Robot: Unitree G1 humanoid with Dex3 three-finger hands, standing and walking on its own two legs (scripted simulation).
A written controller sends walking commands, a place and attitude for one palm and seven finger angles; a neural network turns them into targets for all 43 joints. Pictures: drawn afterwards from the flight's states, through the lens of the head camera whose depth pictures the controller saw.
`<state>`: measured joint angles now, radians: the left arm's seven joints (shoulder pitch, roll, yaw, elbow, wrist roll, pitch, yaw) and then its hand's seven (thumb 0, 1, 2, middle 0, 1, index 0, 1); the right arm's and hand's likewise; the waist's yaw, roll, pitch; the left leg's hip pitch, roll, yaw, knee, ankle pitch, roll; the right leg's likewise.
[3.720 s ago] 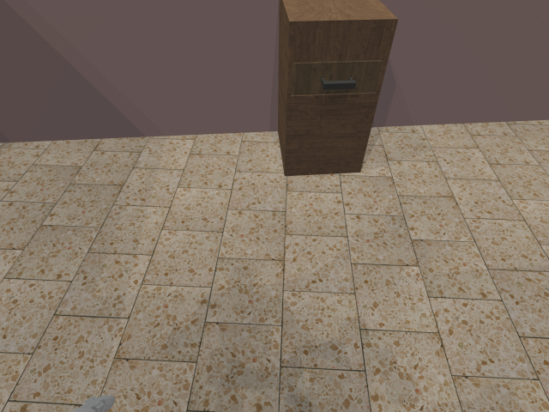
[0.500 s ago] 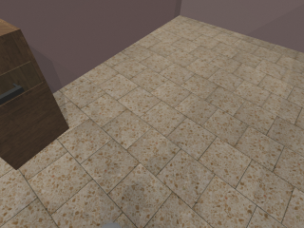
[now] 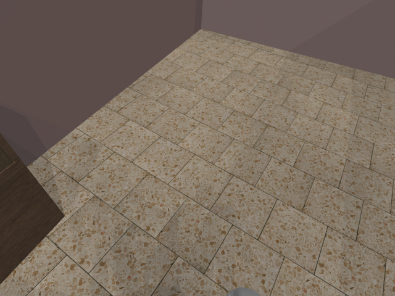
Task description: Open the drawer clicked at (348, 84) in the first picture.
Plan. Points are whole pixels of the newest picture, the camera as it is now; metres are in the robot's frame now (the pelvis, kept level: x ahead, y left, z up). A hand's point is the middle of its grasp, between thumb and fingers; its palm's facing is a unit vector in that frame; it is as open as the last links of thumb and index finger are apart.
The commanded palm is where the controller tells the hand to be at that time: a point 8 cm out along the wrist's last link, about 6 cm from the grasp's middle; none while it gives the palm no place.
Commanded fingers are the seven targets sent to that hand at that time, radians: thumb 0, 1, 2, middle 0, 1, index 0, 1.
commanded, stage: walk to a spot facing it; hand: left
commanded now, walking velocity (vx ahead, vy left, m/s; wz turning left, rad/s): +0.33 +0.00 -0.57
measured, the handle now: out of the picture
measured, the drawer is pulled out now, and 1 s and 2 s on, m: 0.00 0.00 0.00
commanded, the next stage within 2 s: turn to face it in 0.38 s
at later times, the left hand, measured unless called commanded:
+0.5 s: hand (173, 236) +0.29 +0.08 -0.16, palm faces -0.20 -0.95 -0.25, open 7.4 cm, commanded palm none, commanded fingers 0.00 0.90 0.90 -0.20 -0.30 -0.20 -0.30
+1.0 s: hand (159, 227) +0.32 +0.13 -0.18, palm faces +0.04 -0.98 -0.21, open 7.4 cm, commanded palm none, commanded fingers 0.00 0.90 0.90 -0.20 -0.30 -0.20 -0.30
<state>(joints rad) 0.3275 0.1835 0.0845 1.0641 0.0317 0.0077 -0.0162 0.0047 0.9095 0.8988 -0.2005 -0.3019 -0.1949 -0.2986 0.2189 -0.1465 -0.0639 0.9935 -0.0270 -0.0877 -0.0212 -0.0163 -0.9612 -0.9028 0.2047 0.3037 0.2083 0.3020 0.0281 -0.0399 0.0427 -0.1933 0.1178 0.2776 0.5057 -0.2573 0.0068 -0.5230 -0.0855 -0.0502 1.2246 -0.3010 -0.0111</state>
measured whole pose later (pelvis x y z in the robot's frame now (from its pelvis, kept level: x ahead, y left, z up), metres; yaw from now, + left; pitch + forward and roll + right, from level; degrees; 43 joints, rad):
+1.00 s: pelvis +0.27 -0.07 +0.00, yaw -1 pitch +0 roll -1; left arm 0.21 0.20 0.08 1.01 0.02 0.03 0.02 0.00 0.91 0.90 -0.20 -0.30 -0.20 -0.30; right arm 0.20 -0.17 -0.05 0.98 -0.02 0.02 0.00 0.00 -0.92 -0.90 0.20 0.30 0.21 0.30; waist 0.00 -0.02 0.08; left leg -0.34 0.01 0.08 0.52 -0.19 0.06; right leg -0.46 -0.08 -0.04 1.09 -0.43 0.07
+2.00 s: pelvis +0.24 -0.12 +0.00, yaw +35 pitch +0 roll +0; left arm 0.16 0.27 0.08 0.89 0.01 0.06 0.01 0.00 0.91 0.90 -0.20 -0.30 -0.20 -0.30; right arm 0.15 -0.22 -0.05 0.91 -0.03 0.03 0.01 0.01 -0.91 -0.90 0.20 0.30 0.21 0.30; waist 0.00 -0.01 0.08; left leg -0.25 -0.01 -0.03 0.51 -0.27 0.01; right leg -0.45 -0.09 -0.02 0.96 -0.44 0.11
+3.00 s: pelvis +0.24 -0.16 -0.01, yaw +60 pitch -1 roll +1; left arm 0.20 0.20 0.04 0.96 0.01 0.02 0.02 0.00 0.91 0.90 -0.20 -0.30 -0.20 -0.30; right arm 0.21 -0.18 -0.04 0.99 -0.02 0.03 0.00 0.01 -0.91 -0.90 0.20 0.30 0.21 0.30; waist 0.00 0.01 0.04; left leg -0.25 -0.01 0.02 0.53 -0.26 0.00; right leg -0.24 -0.06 -0.07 0.59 -0.35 0.07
